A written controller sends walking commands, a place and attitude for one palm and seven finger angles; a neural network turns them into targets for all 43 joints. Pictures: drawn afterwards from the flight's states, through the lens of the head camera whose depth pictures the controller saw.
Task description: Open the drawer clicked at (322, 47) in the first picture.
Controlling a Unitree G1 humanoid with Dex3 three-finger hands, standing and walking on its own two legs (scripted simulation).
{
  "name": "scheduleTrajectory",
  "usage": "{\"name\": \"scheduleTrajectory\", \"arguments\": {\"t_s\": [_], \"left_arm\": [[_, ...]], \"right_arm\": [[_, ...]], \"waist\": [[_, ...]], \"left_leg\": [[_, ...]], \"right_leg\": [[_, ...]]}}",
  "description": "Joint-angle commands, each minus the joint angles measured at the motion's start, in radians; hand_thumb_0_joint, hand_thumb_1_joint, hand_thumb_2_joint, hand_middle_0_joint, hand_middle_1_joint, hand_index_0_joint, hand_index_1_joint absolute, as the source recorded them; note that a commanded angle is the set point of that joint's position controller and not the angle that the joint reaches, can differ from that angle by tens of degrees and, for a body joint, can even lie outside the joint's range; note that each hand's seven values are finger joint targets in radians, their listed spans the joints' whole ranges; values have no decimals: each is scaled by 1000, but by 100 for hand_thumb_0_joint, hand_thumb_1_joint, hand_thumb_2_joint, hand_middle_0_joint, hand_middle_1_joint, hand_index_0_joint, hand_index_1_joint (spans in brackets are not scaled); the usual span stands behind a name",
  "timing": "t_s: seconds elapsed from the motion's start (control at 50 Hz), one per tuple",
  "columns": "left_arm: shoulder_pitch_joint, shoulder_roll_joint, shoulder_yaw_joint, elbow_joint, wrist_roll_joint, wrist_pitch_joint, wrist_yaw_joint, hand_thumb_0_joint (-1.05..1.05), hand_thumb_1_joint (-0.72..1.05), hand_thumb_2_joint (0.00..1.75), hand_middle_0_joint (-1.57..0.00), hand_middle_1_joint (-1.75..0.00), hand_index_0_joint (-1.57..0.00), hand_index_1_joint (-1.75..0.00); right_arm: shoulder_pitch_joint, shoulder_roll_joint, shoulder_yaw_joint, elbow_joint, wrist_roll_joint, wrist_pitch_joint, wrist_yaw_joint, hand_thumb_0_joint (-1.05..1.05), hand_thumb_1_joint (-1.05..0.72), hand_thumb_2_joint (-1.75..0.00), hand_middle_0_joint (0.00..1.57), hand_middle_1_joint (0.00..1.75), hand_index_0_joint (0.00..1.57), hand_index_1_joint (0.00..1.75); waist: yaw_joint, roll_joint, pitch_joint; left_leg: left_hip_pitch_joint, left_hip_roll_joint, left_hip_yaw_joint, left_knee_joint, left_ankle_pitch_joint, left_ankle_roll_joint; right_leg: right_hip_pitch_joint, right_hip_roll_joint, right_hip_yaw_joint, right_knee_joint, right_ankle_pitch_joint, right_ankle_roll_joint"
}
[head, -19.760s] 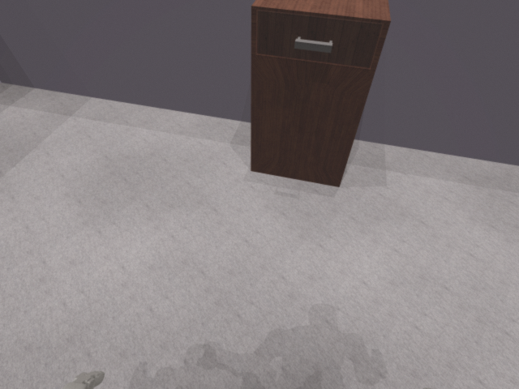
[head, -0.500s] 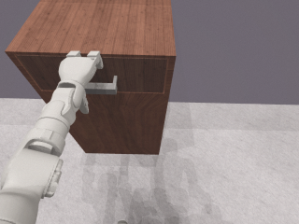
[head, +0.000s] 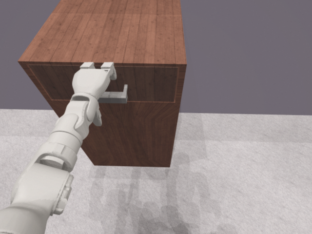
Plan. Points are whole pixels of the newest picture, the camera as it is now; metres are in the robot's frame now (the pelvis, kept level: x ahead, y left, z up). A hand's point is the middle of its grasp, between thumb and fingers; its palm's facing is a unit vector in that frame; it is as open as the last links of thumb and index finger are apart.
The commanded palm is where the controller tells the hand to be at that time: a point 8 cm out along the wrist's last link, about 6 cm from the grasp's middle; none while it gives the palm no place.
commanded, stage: lower the fingers behind the handle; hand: left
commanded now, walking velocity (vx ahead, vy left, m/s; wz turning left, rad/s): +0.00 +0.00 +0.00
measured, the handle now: (106, 92) +0.54 +0.15 +0.01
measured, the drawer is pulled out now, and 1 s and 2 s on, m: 0.00 0.00 0.00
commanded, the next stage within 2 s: close the thumb around the handle in 1.70 s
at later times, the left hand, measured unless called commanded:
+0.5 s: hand (100, 100) +0.48 +0.15 +0.05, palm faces +0.03 -0.03 -1.00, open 13.8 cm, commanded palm +0.46 +0.15 +0.10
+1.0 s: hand (105, 106) +0.49 +0.15 +0.01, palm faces -0.03 -0.01 -1.00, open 13.8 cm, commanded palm +0.47 +0.14 +0.07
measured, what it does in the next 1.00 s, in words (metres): stands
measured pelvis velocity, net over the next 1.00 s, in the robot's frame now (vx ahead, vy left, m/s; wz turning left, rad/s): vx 0.00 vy -0.01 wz -0.02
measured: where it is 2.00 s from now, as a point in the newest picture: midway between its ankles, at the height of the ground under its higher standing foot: outside the picture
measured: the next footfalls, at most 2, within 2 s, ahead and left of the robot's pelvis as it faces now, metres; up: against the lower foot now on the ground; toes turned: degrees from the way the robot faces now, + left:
none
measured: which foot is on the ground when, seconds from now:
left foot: down 0.00-1.00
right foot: down 0.00-1.00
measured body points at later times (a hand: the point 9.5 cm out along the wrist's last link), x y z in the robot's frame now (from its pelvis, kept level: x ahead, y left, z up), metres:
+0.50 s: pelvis +0.00 -0.01 -0.01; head +0.07 -0.02 +0.44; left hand +0.47 +0.15 +0.10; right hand +0.02 -0.28 -0.14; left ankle +0.01 +0.09 -0.71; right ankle -0.04 -0.11 -0.71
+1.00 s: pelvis +0.00 -0.01 -0.01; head +0.09 -0.02 +0.43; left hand +0.48 +0.14 +0.06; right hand +0.01 -0.28 -0.15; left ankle +0.01 +0.09 -0.71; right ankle -0.04 -0.11 -0.71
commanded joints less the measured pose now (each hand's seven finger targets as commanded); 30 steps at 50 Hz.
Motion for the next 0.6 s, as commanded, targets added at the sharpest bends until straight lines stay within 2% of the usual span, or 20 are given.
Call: {"name": "scheduleTrajectory", "arguments": {"t_s": [0.0,0.02,0.06,0.08,0.1,0.12,0.2,0.22,0.3,0.32,0.34,0.38,0.42,0.46,0.5,0.54,0.58], "left_arm": [[-576,174,52,-140,4,83,88,0,-50,30,-30,-120,-30,-120],[-587,136,17,-122,1,105,79,0,-50,30,-30,-120,-30,-120],[-590,120,-7,-73,-5,150,53,0,-50,30,-30,-120,-30,-120],[-584,83,-38,-65,-15,163,31,0,-50,30,-30,-120,-30,-120],[-573,87,-33,-51,-18,167,11,0,-50,30,-30,-120,-30,-120],[-555,65,-46,-37,-34,162,-17,0,-50,30,-30,-120,-30,-120],[-486,171,33,-75,-39,83,-77,0,-50,30,-30,-120,-30,-120],[-488,194,52,-99,-39,52,-79,0,-50,30,-30,-120,-30,-120],[-445,265,125,-154,-1,-27,-10,0,-50,30,-30,-120,-30,-120],[-450,290,155,-172,6,-36,16,0,-50,30,-30,-120,-30,-120],[-446,294,157,-171,19,-34,46,0,-50,30,-30,-120,-30,-120],[-439,272,152,-160,37,-11,99,0,-50,30,-30,-120,-30,-120],[-458,230,126,-138,39,27,135,0,-50,30,-30,-120,-30,-120],[-496,185,76,-101,41,74,147,0,-50,30,-30,-120,-30,-120],[-550,142,28,-83,24,112,133,0,-50,30,-30,-120,-30,-120],[-605,137,10,-103,4,114,97,0,-50,30,-30,-120,-30,-120],[-613,101,-26,-99,-16,104,56,0,-50,30,-30,-120,-30,-120]], "right_arm": [[75,-148,-45,-48,-3,-20,2,0,-90,-90,20,30,20,30],[77,-149,-45,-47,-2,-19,5,0,-90,-90,20,30,20,30],[83,-155,-46,-40,3,-13,6,0,-90,-90,20,30,20,30],[84,-154,-46,-44,4,-12,7,0,-90,-90,20,30,20,30],[89,-158,-47,-41,4,-9,5,0,-90,-90,20,30,20,30],[88,-158,-46,-47,3,-6,4,0,-90,-90,20,30,20,30],[79,-161,-37,-67,0,-1,-18,0,-90,-90,20,30,20,30],[75,-158,-33,-73,-2,-3,-23,0,-90,-90,20,30,20,30],[73,-145,-31,-84,-6,-14,-26,0,-90,-90,20,30,20,30],[71,-143,-33,-83,-10,-19,-26,0,-90,-90,20,30,20,30],[72,-140,-34,-83,-11,-22,-23,0,-90,-90,20,30,20,30],[76,-139,-38,-74,-14,-29,-16,0,-90,-90,20,30,20,30],[80,-140,-44,-65,-18,-34,-5,0,-90,-90,20,30,20,30],[97,-147,-50,-48,-13,-34,0,0,-90,-90,20,30,20,30],[110,-152,-55,-34,-7,-35,3,0,-90,-90,20,30,20,30],[122,-155,-60,-27,-4,-36,-2,0,-90,-90,20,30,20,30],[121,-153,-58,-21,-5,-37,-11,0,-90,-90,20,30,20,30]], "waist": [[-39,-1,-362],[-49,-4,-374],[-59,-24,-364],[-60,-13,-373],[-65,-46,-373],[-64,-47,-375],[-40,-104,-364],[-32,-90,-362],[4,-35,-344],[11,-42,-368],[13,-13,-380],[9,-5,-394],[-5,-5,-425],[-40,-26,-417],[-71,-41,-412],[-86,-43,-455],[-102,-36,-440]], "left_leg": [[369,13,-12,-39,376,2],[378,12,-13,-38,391,1],[374,13,-7,-45,360,4],[383,11,-5,-49,360,5],[383,13,-7,-47,375,9],[379,9,-3,-45,392,11],[303,-2,10,-47,359,22],[288,-4,13,-48,366,23],[246,-3,14,-35,352,16],[238,-3,16,-25,366,16],[230,-4,16,-20,357,12],[232,0,18,-5,365,7],[241,0,19,12,382,6],[254,4,18,14,353,7],[272,4,18,12,330,13],[303,1,10,14,338,17],[319,-3,7,15,339,21]], "right_leg": [[-5,23,-33,-81,303,-18],[0,23,-35,-82,314,-19],[6,20,-29,-96,311,-13],[13,19,-27,-103,316,-12],[25,18,-27,-104,337,-11],[46,15,-22,-110,364,-11],[133,1,4,-107,440,-2],[148,-2,9,-105,456,-5],[109,4,7,-74,410,-14],[120,5,8,-65,419,-16],[106,6,9,-55,406,-16],[71,12,-2,-40,391,-18],[57,15,-7,-32,397,-17],[25,18,-10,-42,372,-11],[18,17,-5,-65,367,-3],[36,14,6,-70,387,1],[30,10,9,-80,402,5]]}}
